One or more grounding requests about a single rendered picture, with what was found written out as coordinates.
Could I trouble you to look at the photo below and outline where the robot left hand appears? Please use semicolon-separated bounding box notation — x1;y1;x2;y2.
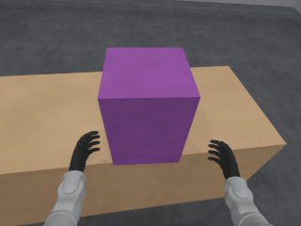
69;131;101;172

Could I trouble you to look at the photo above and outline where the right robot forearm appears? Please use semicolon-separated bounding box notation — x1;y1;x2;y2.
224;176;274;226

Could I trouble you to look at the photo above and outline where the carton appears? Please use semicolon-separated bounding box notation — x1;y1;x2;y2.
97;47;200;166

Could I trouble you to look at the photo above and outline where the pedestal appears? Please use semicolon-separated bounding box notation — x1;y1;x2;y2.
0;66;287;226

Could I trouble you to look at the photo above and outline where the robot right hand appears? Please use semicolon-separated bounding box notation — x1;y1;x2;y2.
208;139;241;180

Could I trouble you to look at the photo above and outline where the left robot forearm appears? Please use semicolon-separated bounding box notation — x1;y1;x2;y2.
43;170;87;226

